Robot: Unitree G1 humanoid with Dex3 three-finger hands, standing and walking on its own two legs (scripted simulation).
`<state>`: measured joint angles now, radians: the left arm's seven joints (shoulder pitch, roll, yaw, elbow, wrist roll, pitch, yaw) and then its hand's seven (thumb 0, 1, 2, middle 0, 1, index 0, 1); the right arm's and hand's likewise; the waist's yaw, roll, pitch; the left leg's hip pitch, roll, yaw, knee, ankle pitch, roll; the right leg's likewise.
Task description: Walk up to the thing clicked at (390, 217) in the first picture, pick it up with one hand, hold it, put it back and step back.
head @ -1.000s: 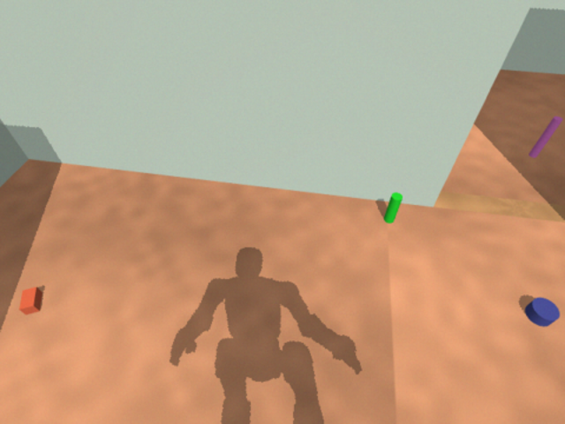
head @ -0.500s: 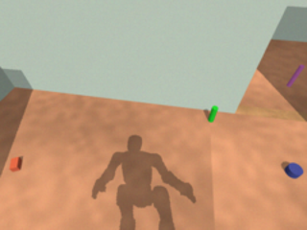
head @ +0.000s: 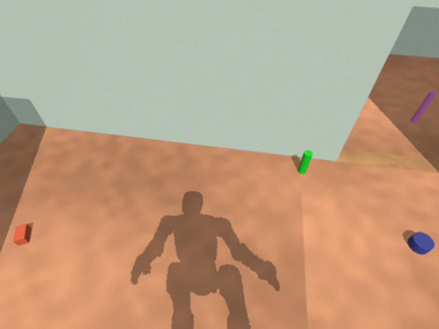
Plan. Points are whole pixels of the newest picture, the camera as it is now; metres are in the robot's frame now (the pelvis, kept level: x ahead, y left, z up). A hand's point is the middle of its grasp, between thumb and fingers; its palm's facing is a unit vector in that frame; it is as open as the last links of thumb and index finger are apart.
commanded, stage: stand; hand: left
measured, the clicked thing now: (304, 162) +1.13 -0.44 -0.70
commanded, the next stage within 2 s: walk up in 0.12 s
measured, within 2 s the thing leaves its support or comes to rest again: neither
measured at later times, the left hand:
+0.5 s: hand (138, 306) +0.20 +0.19 -0.15, palm faces -0.22 -0.88 -0.42, open 7.4 cm
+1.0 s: hand (215, 207) +0.45 +0.04 -0.16, palm faces -0.50 -0.80 -0.34, open 7.4 cm
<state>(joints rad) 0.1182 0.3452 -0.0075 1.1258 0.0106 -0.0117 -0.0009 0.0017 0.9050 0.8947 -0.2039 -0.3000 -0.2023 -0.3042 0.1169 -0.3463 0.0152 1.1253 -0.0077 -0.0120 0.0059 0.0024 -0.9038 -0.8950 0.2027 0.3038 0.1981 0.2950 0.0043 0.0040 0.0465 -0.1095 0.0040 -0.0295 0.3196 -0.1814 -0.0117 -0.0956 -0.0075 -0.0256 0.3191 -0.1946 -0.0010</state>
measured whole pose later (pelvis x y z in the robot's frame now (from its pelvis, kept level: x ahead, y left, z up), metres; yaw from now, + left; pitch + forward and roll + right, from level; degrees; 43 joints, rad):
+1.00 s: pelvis +0.25 -0.16 -0.01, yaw -26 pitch -2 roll +1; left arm 0.26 0.45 0.06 0.86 0.01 -0.03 -0.07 0.00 0.91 0.89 -0.20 -0.30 -0.20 -0.30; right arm 0.37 -0.40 -0.05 0.85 -0.03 -0.10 0.05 0.00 -0.90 -0.89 0.21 0.30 0.20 0.30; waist -0.05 -0.07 0.07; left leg -0.18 0.07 0.15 0.52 -0.29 0.00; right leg -0.50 -0.04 0.04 0.95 -0.35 -0.01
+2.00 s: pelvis +0.56 -0.39 -0.03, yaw -33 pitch -3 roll +0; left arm 0.29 0.41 0.04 0.85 0.01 -0.10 -0.03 0.00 0.90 0.89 -0.20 -0.30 -0.20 -0.30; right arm 0.34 -0.44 -0.05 0.86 -0.01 -0.01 0.05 0.01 -0.90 -0.90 0.20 0.30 0.20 0.29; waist 0.00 0.07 0.08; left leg -0.37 0.03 -0.01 1.06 -0.47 0.04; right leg -0.34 -0.03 -0.07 0.65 -0.26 -0.04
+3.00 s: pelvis +0.67 -0.42 -0.01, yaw -33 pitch -2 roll -1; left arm 0.07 0.37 -0.01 1.12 0.00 -0.03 0.00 0.00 0.90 0.89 -0.20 -0.30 -0.20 -0.30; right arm 0.04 -0.36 0.00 1.13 0.01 0.01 0.03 0.00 -0.90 -0.90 0.20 0.30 0.20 0.29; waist 0.00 0.02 0.07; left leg -0.24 0.04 0.03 0.42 -0.14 -0.01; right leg -0.12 -0.03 -0.01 0.41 -0.26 0.03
